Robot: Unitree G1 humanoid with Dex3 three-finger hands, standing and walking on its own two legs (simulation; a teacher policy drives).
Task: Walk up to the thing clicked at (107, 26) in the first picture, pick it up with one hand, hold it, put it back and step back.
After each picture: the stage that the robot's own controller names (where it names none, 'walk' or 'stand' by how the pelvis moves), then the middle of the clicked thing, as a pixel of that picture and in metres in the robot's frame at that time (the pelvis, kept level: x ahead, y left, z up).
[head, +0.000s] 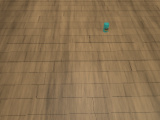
stand; (106, 27) +1.66 -0.34 -0.72
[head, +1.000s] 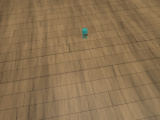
walk; (84, 33) +1.56 +0.04 -0.70
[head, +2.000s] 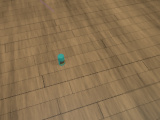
walk; (61, 59) +1.06 +0.26 -0.71
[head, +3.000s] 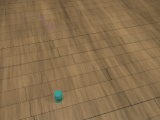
walk; (58, 96) +0.67 +0.20 -0.70
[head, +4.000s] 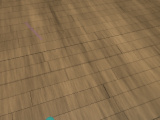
stand; out of the picture +0.42 +0.21 -0.70
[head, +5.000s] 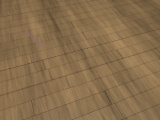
stand; out of the picture +0.38 +0.20 -0.72
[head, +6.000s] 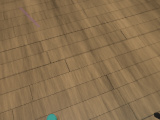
stand; out of the picture +0.33 +0.21 -0.69
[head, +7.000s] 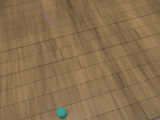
stand; (62, 113) +0.40 +0.19 -0.68
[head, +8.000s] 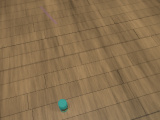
walk; (63, 105) +0.48 +0.17 -0.67
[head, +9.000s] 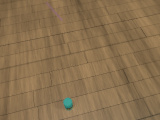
walk; (68, 104) +0.46 +0.14 -0.69
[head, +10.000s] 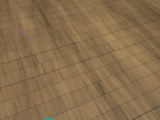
walk; out of the picture +0.44 +0.20 -0.70
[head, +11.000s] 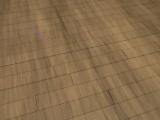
stand; out of the picture +0.41 +0.19 -0.72
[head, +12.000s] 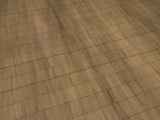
stand; out of the picture +0.40 +0.21 -0.73
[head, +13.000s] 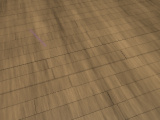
stand; out of the picture +0.38 +0.21 -0.73
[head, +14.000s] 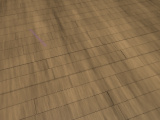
stand; out of the picture +0.38 +0.21 -0.73
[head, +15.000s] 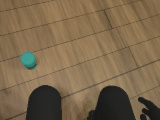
go down; (29, 61) +0.45 +0.23 -0.39
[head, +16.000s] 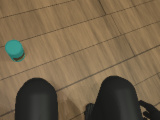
go down; (15, 51) +0.47 +0.25 -0.30
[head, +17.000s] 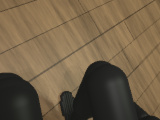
close in; out of the picture +0.45 +0.29 -0.23
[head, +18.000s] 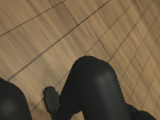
close; out of the picture +0.44 +0.31 -0.23
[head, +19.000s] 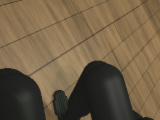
lift; out of the picture +0.41 +0.28 -0.21
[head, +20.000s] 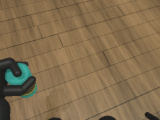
lift; (22, 81) +0.34 +0.20 -0.01
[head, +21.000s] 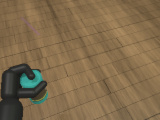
hold; (35, 87) +0.33 +0.17 +0.00
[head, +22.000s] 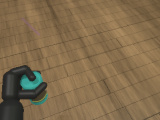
hold; (35, 88) +0.33 +0.17 -0.01
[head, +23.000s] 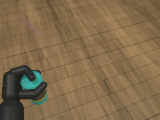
crouch; (35, 88) +0.33 +0.17 -0.01
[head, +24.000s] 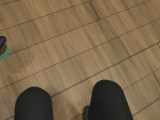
crouch; out of the picture +0.46 +0.25 -0.11
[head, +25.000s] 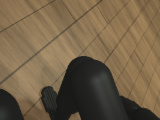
lower; out of the picture +0.44 +0.31 -0.23
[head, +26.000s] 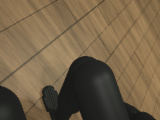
lower; out of the picture +0.44 +0.31 -0.23
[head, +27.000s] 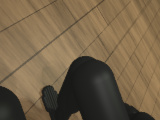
lower; out of the picture +0.44 +0.31 -0.23
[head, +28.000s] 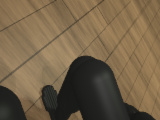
lower; out of the picture +0.44 +0.31 -0.23
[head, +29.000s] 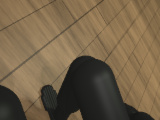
draw back; out of the picture +0.44 +0.31 -0.23
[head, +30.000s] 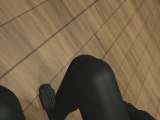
withdraw; out of the picture +0.43 +0.31 -0.23
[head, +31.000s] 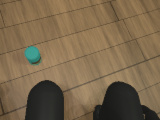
walk; (33, 56) +0.47 +0.23 -0.35
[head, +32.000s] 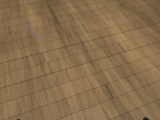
stand; out of the picture +0.38 +0.19 -0.66
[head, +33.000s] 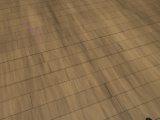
stand; out of the picture +0.39 +0.21 -0.67
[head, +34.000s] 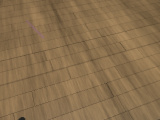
stand; out of the picture +0.39 +0.20 -0.67
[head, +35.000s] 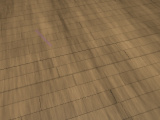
stand; out of the picture +0.41 +0.20 -0.72
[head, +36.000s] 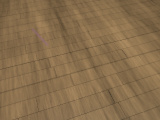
stand; out of the picture +0.39 +0.21 -0.73
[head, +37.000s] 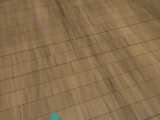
walk; out of the picture +0.40 +0.20 -0.72
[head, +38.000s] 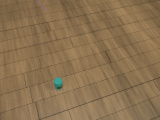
walk; (58, 84) +0.64 +0.15 -0.70
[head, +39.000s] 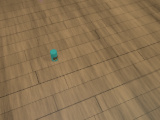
stand; (54, 55) +0.99 +0.28 -0.69
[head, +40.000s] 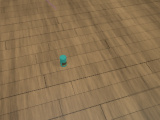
stand; (63, 61) +1.01 +0.19 -0.70
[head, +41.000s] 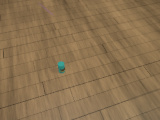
stand; (61, 67) +0.98 +0.19 -0.73
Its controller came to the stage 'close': yes
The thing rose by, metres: 0.70
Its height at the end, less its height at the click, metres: +0.00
